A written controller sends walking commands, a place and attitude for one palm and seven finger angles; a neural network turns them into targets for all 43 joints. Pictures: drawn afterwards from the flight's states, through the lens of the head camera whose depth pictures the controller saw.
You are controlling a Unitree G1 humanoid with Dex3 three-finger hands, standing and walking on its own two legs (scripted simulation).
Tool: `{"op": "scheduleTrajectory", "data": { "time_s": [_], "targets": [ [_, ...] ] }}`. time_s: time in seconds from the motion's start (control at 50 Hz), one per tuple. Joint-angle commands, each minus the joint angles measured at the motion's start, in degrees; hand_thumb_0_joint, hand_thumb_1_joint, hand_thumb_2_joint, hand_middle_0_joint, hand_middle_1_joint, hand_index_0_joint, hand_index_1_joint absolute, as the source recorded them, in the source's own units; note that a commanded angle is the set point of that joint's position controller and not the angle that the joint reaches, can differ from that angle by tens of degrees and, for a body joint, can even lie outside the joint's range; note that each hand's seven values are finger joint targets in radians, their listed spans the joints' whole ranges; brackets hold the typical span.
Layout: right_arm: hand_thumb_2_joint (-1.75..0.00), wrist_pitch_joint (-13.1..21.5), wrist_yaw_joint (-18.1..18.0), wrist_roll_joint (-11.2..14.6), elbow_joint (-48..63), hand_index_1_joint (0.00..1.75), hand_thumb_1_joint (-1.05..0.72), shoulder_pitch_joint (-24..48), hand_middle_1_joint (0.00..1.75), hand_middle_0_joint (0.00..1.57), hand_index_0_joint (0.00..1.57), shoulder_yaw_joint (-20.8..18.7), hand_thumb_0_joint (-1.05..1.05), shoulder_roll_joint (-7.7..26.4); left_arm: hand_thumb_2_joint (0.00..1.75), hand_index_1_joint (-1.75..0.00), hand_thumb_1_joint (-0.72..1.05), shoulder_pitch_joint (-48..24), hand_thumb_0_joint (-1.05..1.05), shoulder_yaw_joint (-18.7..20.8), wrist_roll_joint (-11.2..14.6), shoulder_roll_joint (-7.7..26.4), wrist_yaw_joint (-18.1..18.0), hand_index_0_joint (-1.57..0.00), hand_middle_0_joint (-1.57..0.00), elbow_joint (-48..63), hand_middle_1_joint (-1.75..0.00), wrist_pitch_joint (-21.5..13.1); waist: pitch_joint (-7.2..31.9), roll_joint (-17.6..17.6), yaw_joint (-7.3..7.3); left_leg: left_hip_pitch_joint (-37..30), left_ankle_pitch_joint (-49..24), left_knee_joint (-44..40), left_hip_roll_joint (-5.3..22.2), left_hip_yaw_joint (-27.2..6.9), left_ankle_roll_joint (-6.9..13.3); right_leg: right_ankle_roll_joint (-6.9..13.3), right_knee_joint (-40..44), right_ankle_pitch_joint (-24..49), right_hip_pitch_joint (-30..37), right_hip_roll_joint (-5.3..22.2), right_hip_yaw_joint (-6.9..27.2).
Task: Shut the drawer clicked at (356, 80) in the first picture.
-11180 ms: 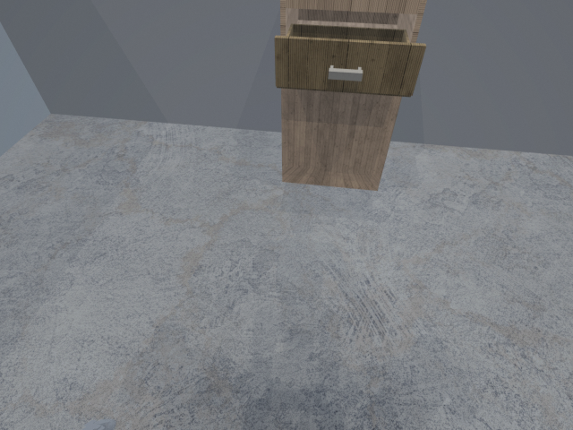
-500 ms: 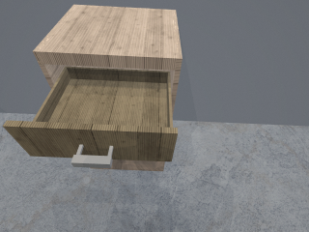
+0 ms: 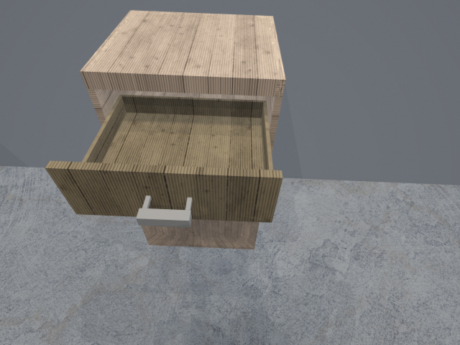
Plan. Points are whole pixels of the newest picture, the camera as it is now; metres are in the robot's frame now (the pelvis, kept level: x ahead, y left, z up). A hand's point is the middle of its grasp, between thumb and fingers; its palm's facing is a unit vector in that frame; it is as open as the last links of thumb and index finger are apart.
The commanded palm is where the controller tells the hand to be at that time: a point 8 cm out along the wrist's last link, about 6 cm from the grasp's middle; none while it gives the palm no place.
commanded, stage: come to a stop and stand still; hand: left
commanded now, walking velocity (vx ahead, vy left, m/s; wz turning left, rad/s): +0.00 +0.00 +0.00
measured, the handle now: (166, 209) +0.38 +0.15 -0.01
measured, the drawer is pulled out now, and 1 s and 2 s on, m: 0.28 0.28 0.28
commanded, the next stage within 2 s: look again from close up in 0.18 s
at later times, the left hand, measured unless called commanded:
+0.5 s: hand out of the picture +0.01 +0.15 -0.17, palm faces +0.00 -0.99 -0.14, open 7.4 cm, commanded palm none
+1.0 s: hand (126, 333) +0.16 +0.19 -0.07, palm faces +0.23 -0.95 -0.19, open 7.1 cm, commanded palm +0.13 +0.21 -0.05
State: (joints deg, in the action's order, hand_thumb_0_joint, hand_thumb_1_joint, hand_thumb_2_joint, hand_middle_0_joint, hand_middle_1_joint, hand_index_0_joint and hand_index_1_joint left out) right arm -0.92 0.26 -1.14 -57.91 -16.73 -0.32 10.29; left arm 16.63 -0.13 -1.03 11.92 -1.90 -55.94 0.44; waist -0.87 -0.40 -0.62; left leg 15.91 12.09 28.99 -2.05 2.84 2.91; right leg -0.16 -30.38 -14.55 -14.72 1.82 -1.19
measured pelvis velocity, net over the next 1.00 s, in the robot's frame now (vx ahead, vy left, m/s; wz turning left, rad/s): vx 0.03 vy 0.00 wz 0.02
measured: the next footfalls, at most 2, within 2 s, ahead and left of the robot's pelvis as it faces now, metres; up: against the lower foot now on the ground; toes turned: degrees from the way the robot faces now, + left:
none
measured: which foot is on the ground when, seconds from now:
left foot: down 0.00-1.00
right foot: down 0.00-1.00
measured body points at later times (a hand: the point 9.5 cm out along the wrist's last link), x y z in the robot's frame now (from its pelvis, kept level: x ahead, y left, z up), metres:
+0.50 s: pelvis +0.02 +0.00 +0.01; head +0.03 +0.01 +0.46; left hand +0.01 +0.21 -0.16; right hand +0.03 -0.22 -0.15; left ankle +0.04 +0.09 -0.73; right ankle +0.02 -0.13 -0.73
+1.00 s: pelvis +0.03 +0.00 +0.00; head +0.02 +0.00 +0.45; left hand +0.15 +0.24 -0.06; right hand +0.09 -0.24 -0.13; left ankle +0.04 +0.09 -0.73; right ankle +0.02 -0.13 -0.73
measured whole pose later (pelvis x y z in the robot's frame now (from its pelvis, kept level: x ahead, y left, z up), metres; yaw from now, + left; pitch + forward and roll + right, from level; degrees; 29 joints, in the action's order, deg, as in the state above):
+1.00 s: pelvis +0.03 +0.00 +0.00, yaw +1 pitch +0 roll +1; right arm 13.3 -3.0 2.2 -51.0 -20.5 0.5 11.0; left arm 29.8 0.7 7.4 11.3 -7.3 -13.4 -1.4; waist 1.0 -0.6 -1.4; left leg 15.4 14.9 30.5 -2.9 2.3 2.7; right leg -0.5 -32.9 -18.4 -14.2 2.8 -1.8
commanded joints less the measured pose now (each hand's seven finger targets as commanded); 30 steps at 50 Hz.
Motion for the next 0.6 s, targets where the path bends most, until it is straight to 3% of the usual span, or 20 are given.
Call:
{"op": "scheduleTrajectory", "data": {
  "time_s": [0.0, 0.14, 0.3, 0.42, 0.58],
  "targets": [
    [-0.9, 1.64, -0.56, 0.13, 3.06, 0.3, -0.9, 0.3, 0.3, 0.2, 0.2, -1.35, 0.0, 7.08, 0.9, -0.3, 0.9, 3.02, 0.0, 0.81, -0.06, 4.59, -0.2, -0.2, -0.2, 1.69, -0.3, -1.03, -3.43, 1.84, 1.09, 4.53, 16.0, -13.77, 7.89, -11.59, 0.14, 2.11, 6.14, -7.06, 0.3, 2.22, 3.4],
    [-0.9, 2.0, -0.71, 0.51, 0.01, 0.3, -0.9, -1.28, 0.3, 0.2, 0.2, -0.89, 0.0, 6.44, 0.9, -0.3, 0.9, 4.89, 0.0, 0.11, 0.06, 3.4, -0.28, -0.2, -0.2, -1.52, -0.3, -1.56, -3.13, 1.44, 0.78, 1.92, 12.51, -13.07, 7.46, -10.61, -0.08, 1.99, 7.63, -4.18, 0.41, 2.9, 4.28],
    [-0.9, 2.67, -1.15, 0.91, -2.74, 0.3, -0.9, -2.17, 0.3, 0.2, 0.2, -0.4, 0.0, 4.88, 0.9, -0.3, 0.9, 5.91, 0.0, -0.31, 0.27, 2.22, -0.54, -0.2, -0.2, -4.25, -0.3, -2.08, -1.76, 0.09, 0.41, -3.65, 0.55, -10.19, 7.3, -8.15, -0.15, 1.77, 8.38, 2.89, 0.92, 3.63, 4.52],
    [-0.9, 2.61, -1.33, 0.98, -3.99, 0.3, -0.9, -1.22, 0.3, 0.2, 0.2, -0.27, 0.0, 4.27, 0.9, -0.3, 0.9, 6.11, 0.0, -0.42, 0.2, 1.52, -0.73, -0.2, -0.2, -5.2, -0.3, -2.08, -3.6, 0.37, 0.54, -4.02, -2.04, -9.28, 7.0, -7.07, -0.48, 1.59, 9.18, 4.52, 0.73, 3.96, 4.96],
    [-0.9, 2.68, -1.47, 0.97, -4.61, 0.3, -0.9, -0.8, 0.3, 0.2, 0.2, -0.11, 0.0, 4.07, 0.9, -0.3, 0.9, 5.67, 0.0, -0.35, 0.29, 1.45, -0.81, -0.2, -0.2, -5.49, -0.3, -2.08, -2.94, -0.13, 0.59, -5.33, -5.19, -8.94, 7.09, -6.58, -0.63, 1.51, 9.44, 6.53, 2.06, 4.18, 4.94]
  ]
}}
